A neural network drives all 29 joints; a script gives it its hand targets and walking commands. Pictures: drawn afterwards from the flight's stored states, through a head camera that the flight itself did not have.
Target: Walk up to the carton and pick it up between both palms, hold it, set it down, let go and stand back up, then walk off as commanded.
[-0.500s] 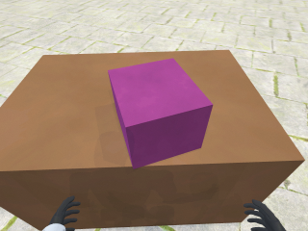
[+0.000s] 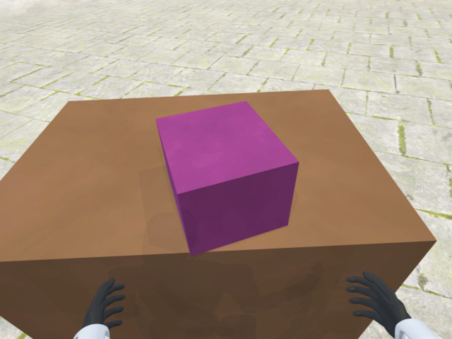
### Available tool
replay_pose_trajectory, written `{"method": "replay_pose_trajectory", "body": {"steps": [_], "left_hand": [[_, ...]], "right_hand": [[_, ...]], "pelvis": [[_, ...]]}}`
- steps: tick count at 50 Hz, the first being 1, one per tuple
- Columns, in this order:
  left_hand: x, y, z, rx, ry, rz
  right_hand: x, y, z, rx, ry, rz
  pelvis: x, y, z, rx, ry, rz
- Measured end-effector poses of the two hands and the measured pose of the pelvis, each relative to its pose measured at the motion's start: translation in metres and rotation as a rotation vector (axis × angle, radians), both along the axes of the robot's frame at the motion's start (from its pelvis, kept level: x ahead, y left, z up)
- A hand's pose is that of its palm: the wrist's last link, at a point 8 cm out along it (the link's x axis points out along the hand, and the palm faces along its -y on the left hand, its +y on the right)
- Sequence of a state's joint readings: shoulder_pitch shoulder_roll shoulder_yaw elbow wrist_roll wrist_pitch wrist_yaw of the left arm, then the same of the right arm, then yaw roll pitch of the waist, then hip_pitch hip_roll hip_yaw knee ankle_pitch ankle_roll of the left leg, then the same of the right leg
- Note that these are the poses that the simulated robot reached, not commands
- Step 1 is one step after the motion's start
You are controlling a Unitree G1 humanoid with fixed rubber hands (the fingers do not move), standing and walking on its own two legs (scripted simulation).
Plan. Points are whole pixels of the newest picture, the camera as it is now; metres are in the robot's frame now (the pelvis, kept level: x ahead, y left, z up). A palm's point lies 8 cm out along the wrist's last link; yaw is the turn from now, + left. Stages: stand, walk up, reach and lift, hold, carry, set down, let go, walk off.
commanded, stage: reach and lift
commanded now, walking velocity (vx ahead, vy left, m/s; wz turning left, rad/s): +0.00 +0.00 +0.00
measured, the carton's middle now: (221, 171) +0.52 +0.02 +0.02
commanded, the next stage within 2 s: none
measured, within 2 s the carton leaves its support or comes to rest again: neither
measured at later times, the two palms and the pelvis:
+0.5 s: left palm (125, 287) +0.24 +0.19 +0.01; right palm (392, 281) +0.24 -0.29 -0.01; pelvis +0.03 -0.02 +0.01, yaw +0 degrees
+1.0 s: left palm (124, 267) +0.27 +0.19 +0.03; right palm (373, 235) +0.31 -0.27 +0.03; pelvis +0.03 -0.02 +0.01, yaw +0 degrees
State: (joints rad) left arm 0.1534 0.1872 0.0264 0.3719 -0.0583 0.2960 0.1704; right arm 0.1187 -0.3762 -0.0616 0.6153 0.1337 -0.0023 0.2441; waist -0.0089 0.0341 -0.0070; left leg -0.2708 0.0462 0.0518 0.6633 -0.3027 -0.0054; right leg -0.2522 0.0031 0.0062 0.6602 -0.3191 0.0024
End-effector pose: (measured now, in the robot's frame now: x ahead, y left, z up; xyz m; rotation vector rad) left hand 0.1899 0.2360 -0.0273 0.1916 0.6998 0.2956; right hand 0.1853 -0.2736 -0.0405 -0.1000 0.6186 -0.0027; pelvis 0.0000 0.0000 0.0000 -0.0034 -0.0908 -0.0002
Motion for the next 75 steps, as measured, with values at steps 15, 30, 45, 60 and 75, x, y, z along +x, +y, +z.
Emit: {"method": "replay_pose_trajectory", "body": {"steps": [15,30,45,60,75], "left_hand": [[0.033,-0.033,0.021,-0.021,-0.174,-0.002],[0.057,-0.046,0.037,-0.029,-0.330,-0.010],[0.064,-0.043,0.041,-0.069,-0.332,0.049],[0.101,-0.053,0.073,-0.109,-0.347,0.012],[0.134,-0.060,0.108,-0.115,-0.377,-0.017]], "right_hand": [[0.031,-0.010,0.018,0.084,-0.158,-0.018],[0.058,-0.004,0.034,0.152,-0.320,-0.009],[0.098,0.001,0.056,0.158,-0.364,0.034],[0.146,0.005,0.088,0.150,-0.369,0.043],[0.187,0.022,0.131,0.164,-0.409,0.088]], "pelvis": [[0.016,-0.013,0.004,0.016,0.028,0.000],[0.030,-0.020,0.005,0.025,0.048,0.000],[0.031,-0.019,0.005,0.024,0.051,0.000],[0.031,-0.018,0.007,0.021,0.058,0.000],[0.023,-0.016,0.007,0.020,0.050,0.000]]}}
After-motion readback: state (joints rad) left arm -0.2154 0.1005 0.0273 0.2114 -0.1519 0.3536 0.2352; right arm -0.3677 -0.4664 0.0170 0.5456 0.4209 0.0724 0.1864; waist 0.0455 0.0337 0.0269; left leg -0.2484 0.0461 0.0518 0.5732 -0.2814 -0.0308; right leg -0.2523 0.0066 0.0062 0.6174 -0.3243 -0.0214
